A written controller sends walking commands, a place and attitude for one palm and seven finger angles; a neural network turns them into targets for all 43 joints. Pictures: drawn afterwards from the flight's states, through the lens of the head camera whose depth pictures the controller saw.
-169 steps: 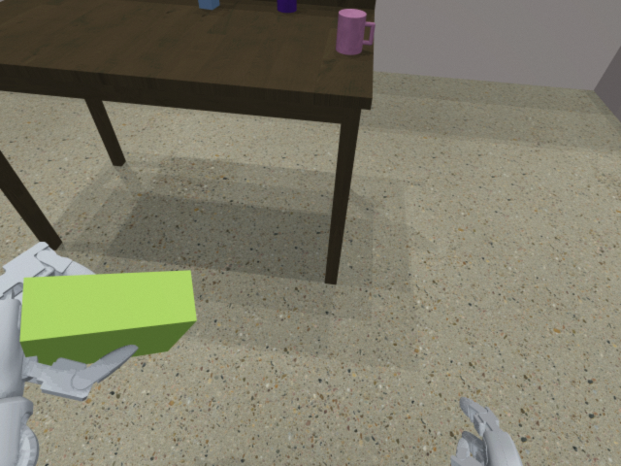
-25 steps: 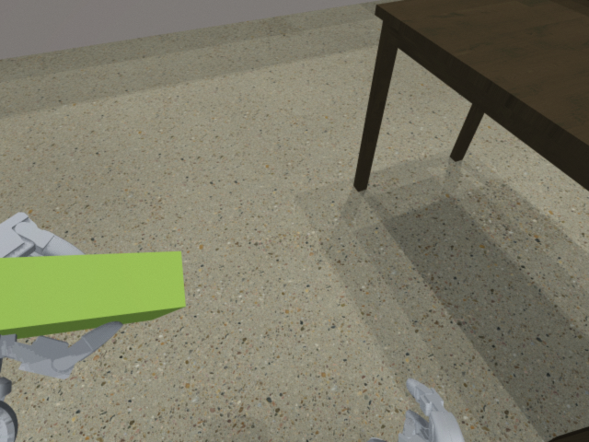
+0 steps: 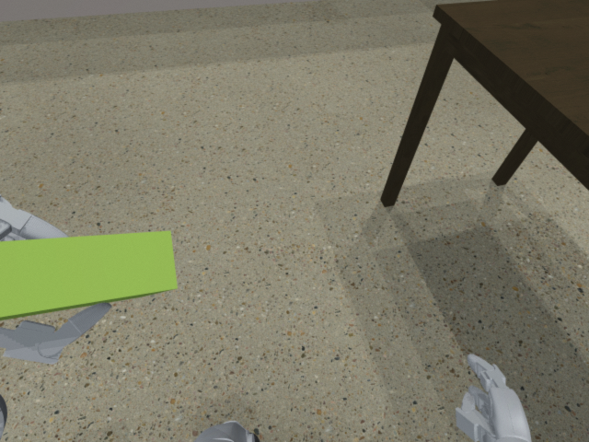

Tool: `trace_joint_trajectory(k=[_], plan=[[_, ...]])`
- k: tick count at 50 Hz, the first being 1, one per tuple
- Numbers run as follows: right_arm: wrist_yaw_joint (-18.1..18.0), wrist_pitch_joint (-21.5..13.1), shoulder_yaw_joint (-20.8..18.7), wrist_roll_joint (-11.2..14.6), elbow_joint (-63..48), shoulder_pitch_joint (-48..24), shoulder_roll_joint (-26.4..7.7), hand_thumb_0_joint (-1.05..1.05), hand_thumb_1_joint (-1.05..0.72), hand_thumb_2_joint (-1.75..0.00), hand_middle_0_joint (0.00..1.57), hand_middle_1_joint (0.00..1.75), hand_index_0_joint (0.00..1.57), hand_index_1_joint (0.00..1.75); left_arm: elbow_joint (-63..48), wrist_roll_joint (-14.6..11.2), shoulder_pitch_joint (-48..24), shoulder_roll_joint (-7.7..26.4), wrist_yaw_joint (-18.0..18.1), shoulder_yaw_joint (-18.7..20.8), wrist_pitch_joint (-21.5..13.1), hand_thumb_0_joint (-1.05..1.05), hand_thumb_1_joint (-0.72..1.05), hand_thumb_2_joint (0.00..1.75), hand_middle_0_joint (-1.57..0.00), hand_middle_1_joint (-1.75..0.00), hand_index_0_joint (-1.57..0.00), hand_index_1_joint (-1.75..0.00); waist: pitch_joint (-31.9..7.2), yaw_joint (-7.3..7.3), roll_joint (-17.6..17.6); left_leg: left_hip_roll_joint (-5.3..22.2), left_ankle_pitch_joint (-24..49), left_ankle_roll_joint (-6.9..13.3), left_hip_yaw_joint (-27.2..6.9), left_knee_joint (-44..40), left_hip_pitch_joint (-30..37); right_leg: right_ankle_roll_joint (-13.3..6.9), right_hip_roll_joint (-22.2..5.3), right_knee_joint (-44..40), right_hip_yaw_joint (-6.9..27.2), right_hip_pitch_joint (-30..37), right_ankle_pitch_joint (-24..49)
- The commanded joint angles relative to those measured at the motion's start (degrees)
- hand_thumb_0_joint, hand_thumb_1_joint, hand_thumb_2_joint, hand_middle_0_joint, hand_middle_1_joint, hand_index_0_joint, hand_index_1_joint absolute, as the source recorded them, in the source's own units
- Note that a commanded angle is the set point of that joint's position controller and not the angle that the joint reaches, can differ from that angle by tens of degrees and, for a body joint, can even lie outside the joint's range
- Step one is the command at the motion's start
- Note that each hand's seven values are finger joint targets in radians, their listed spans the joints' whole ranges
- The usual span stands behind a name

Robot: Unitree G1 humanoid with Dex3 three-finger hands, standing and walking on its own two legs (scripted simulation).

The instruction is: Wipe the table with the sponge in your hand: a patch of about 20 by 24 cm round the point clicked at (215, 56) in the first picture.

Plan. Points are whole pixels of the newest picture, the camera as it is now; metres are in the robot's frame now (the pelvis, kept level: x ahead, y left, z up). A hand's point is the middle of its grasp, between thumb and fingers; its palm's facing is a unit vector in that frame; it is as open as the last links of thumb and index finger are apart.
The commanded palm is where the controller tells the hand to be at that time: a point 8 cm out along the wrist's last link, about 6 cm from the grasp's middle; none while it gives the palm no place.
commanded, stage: walk to a spot facing it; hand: left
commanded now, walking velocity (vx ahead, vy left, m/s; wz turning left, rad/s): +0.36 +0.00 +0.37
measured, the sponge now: (106, 274) +0.24 +0.20 +0.17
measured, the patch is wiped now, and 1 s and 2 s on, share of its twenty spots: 0.00 0.00 0.00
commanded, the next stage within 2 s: none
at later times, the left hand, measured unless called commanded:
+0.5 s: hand (98, 226) +0.28 +0.22 +0.18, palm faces +0.58 -0.70 -0.42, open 9.5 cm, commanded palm +0.21 +0.25 +0.20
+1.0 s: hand (59, 225) +0.26 +0.24 +0.21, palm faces +0.71 -0.49 -0.51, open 9.5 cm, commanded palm +0.21 +0.25 +0.20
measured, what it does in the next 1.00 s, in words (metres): walks ahead, turning left: right foot, then left foot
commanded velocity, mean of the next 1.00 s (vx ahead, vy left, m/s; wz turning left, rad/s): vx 0.14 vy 0.00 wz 0.55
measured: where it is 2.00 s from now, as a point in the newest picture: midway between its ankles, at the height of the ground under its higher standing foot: outside the picture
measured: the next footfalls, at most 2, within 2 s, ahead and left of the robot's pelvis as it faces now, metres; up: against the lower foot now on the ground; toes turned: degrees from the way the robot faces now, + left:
right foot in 0.32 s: +0.17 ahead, -0.17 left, +0.00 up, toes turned -2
left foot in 0.66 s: +0.22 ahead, +0.10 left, +0.00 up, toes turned +29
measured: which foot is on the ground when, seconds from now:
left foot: down 0.00-0.32, up 0.34-0.64, down 0.66-1.00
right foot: up 0.00-0.30, down 0.32-0.66, up 0.68-0.98, down 1.00-1.00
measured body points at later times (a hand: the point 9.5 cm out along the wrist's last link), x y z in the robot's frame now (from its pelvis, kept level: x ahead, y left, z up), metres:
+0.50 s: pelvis +0.12 -0.06 +0.02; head +0.16 -0.06 +0.47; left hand +0.25 +0.25 +0.21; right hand +0.34 -0.26 -0.09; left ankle +0.10 +0.07 -0.63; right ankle +0.13 -0.17 -0.71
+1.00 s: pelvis +0.20 -0.07 +0.01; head +0.24 -0.07 +0.46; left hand +0.22 +0.26 +0.23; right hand +0.45 -0.15 -0.09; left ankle +0.19 +0.08 -0.71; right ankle +0.28 -0.17 -0.71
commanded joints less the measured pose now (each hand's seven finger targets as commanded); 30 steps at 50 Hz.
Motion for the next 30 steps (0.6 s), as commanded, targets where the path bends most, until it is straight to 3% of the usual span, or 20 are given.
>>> trace_joint_trajectory(k=[1,2,3,5,7,11,13,14,15,16,17,18,19,20,22,25,28,30], plan=[[1.05,-3.09,-0.64,0.64,-6.21,-3.36,-3.87,0.00,-0.90,-0.90,0.20,0.30,0.20,0.30,-10.69,-0.13,-6.16,13.87,-0.88,9.49,-3.41,0.00,0.10,1.30,-1.20,-1.60,-1.20,-1.60,-15.21,-0.12,16.04,23.55,2.74,14.57,-41.42,-15.36,22.10,0.89,1.07,25.48,12.25,-25.54,-3.44],[1.19,-3.25,-0.45,0.69,-5.99,-3.45,-3.04,0.00,-0.90,-0.90,0.20,0.30,0.20,0.30,-13.48,-0.08,-5.23,12.46,-1.27,8.90,-3.50,0.00,0.10,1.30,-1.20,-1.60,-1.20,-1.60,-13.25,-0.54,15.09,22.03,-0.02,14.04,-38.06,-16.14,19.10,1.43,0.14,23.92,11.78,-26.61,-1.99],[1.25,-3.62,-0.27,0.86,-5.58,-3.47,-2.46,0.00,-0.90,-0.90,0.20,0.30,0.20,0.30,-15.18,-0.23,-2.89,11.06,-1.46,8.49,-3.64,0.00,0.10,1.30,-1.20,-1.60,-1.20,-1.60,-12.57,0.32,14.52,19.68,-1.35,12.38,-32.36,-16.34,16.28,1.64,-0.39,20.22,10.70,-25.59,0.29],[1.68,-4.79,0.35,0.76,-5.10,-3.08,-2.11,0.00,-0.90,-0.90,0.20,0.30,0.20,0.30,-17.22,-0.96,0.62,8.26,-1.63,7.38,-3.76,0.00,0.10,1.30,-1.20,-1.60,-1.20,-1.60,-13.11,0.50,16.71,15.65,-2.96,9.13,-23.79,-17.59,10.27,1.94,0.19,11.12,7.42,-18.63,5.12],[1.60,-5.84,0.75,0.52,-4.89,-3.04,-2.10,0.00,-0.90,-0.90,0.20,0.30,0.20,0.30,-15.48,-1.41,2.53,6.58,-1.84,6.45,-3.72,0.00,0.10,1.30,-1.20,-1.60,-1.20,-1.60,-13.11,0.55,18.13,13.44,-5.97,7.18,-18.87,-18.66,5.94,2.39,1.59,1.01,4.00,-10.90,7.39],[0.25,-6.00,1.05,0.49,-3.98,-2.35,-2.44,0.00,-0.90,-0.90,0.20,0.30,0.20,0.30,-7.14,-1.19,-1.14,4.80,-2.13,4.60,-2.27,0.00,0.10,1.30,-1.20,-1.60,-1.20,-1.60,-10.29,0.20,14.98,12.56,-15.65,5.55,-16.31,-17.64,3.96,3.50,4.78,-11.57,-0.25,-4.13,8.57],[-0.45,-5.43,1.37,0.41,-3.28,-2.84,-2.40,0.00,-0.90,-0.90,0.20,0.30,0.20,0.30,-3.04,-0.73,-4.11,4.22,-2.32,3.26,-1.13,0.00,0.10,1.30,-1.20,-1.60,-1.20,-1.60,-9.36,0.63,12.82,11.15,-20.76,4.27,-16.16,-12.69,1.51,3.63,6.28,-19.39,-1.52,1.59,8.69],[-0.73,-4.99,1.65,0.51,-3.13,-2.82,-1.93,0.00,-0.90,-0.90,0.20,0.30,0.20,0.30,-1.58,-0.42,-5.76,4.48,-2.34,2.77,-0.40,0.00,0.10,1.30,-1.20,-1.60,-1.20,-1.60,-9.07,0.81,9.87,9.45,-22.20,2.96,-15.00,-6.97,-0.68,3.09,5.80,-24.04,-0.22,5.12,7.78],[-0.72,-4.66,1.96,0.57,-3.10,-2.17,-0.88,0.00,-0.90,-0.90,0.20,0.30,0.20,0.30,-1.51,0.20,-7.94,5.35,-2.32,2.45,0.08,0.00,0.10,1.30,-1.20,-1.60,-1.20,-1.60,-9.40,0.91,0.15,5.33,-23.43,0.97,-11.35,5.81,-6.35,0.19,-0.90,-31.94,8.95,9.10,2.51],[-0.59,-4.31,2.48,0.48,-3.70,-2.78,0.76,0.00,-0.90,-0.90,0.20,0.30,0.20,0.30,-1.31,0.53,-8.70,8.87,-1.86,4.14,1.04,0.00,0.10,1.30,-1.20,-1.60,-1.20,-1.60,-8.98,1.81,-17.79,-2.16,-26.94,-2.24,-5.96,25.38,-19.02,-6.43,-15.79,-38.97,31.32,14.76,1.89],[-0.45,-5.32,2.14,-0.06,-4.45,-6.48,-1.83,0.00,-0.90,-0.90,0.20,0.30,0.20,0.30,-3.64,-0.69,-11.45,10.21,-1.37,4.33,1.17,0.00,0.10,1.30,-1.20,-1.60,-1.20,-1.60,-7.86,2.40,-15.48,-0.23,-24.37,-3.36,-12.28,36.31,-22.87,-10.17,-22.61,-41.07,38.79,12.92,5.00],[-0.27,-5.29,2.41,-0.66,-3.33,-5.18,-1.88,0.00,-0.90,-0.90,0.20,0.30,0.20,0.30,-3.32,-0.23,-10.61,9.54,-1.51,4.15,0.50,0.00,0.10,1.30,-1.20,-1.60,-1.20,-1.60,-6.09,1.36,-9.21,1.91,-20.33,-3.87,-13.86,40.43,-21.92,-10.52,-21.07,-40.14,35.04,9.92,6.49],[-0.01,-4.63,2.39,-0.43,-2.85,-5.64,-1.86,0.00,-0.90,-0.90,0.20,0.30,0.20,0.30,-5.30,-0.36,-9.55,9.09,-1.87,3.44,-0.23,0.00,0.10,1.30,-1.20,-1.60,-1.20,-1.60,-4.78,1.38,-6.80,3.02,-18.15,-4.88,-13.35,42.10,-21.83,-9.83,-19.36,-38.94,28.10,9.00,12.93],[0.00,-3.94,2.58,-0.44,-2.53,-6.19,-1.78,0.00,-0.90,-0.90,0.20,0.30,0.20,0.30,-6.36,-0.14,-8.56,9.03,-1.91,3.83,-0.76,0.00,0.10,1.30,-1.20,-1.60,-1.20,-1.60,-3.82,1.25,-5.84,3.72,-16.85,-5.55,-12.54,41.46,-20.84,-8.44,-17.12,-37.48,19.64,8.22,20.62],[-0.16,-3.26,2.45,-0.43,-3.33,-7.13,-1.56,0.00,-0.90,-0.90,0.20,0.30,0.20,0.30,-8.48,0.09,-7.43,9.04,-1.60,4.25,-1.13,0.00,0.10,1.30,-1.20,-1.60,-1.20,-1.60,-5.33,0.78,-5.46,4.07,-15.88,-5.79,-9.79,34.00,-17.44,-6.96,-14.90,-34.67,9.38,10.29,33.62],[0.10,-2.44,1.72,-0.60,-5.82,-5.55,-0.62,0.00,-0.90,-0.90,0.20,0.30,0.20,0.30,-12.31,-0.23,-3.67,9.94,-0.41,6.78,-1.29,0.00,0.10,1.30,-1.20,-1.60,-1.20,-1.60,-8.98,1.42,-6.27,3.53,-15.26,-5.26,-3.80,16.48,-8.88,-6.66,-13.95,-30.08,2.07,11.21,46.55],[0.14,-1.86,1.14,-0.60,-8.24,-4.77,-0.06,0.00,-0.90,-0.90,0.20,0.30,0.20,0.30,-14.86,-1.02,1.57,10.08,0.94,8.75,-0.87,0.00,0.10,1.30,-1.20,-1.60,-1.20,-1.60,-12.21,2.25,-6.68,0.04,-13.42,-5.17,1.92,4.05,-3.38,-6.23,-13.01,-22.93,-0.26,13.18,55.32],[-0.19,-1.35,0.34,-0.38,-8.56,-2.19,-0.48,0.00,-0.90,-0.90,0.20,0.30,0.20,0.30,-15.41,-1.58,2.14,9.76,1.49,8.70,-0.83,0.00,0.10,1.30,-1.20,-1.60,-1.20,-1.60,-17.09,-0.74,-3.07,-4.62,-5.10,-5.14,5.01,-5.82,8.34,-2.84,-10.54,-9.61,-3.55,9.82,57.89]])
